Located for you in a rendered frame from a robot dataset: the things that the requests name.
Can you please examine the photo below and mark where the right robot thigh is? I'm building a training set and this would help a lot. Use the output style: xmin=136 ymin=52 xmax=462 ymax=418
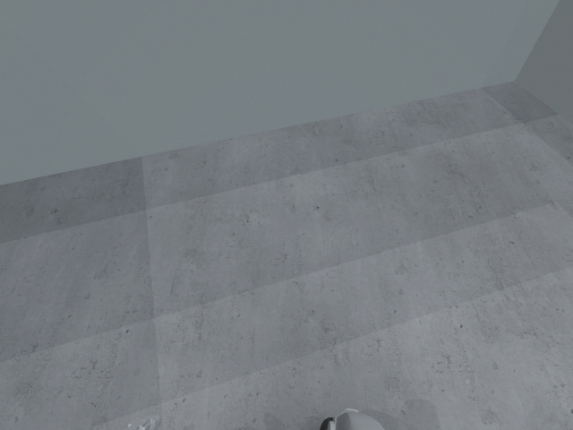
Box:
xmin=328 ymin=412 xmax=385 ymax=430

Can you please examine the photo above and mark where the robot right shin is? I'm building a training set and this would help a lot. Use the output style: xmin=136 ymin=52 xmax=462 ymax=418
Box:
xmin=336 ymin=408 xmax=359 ymax=418

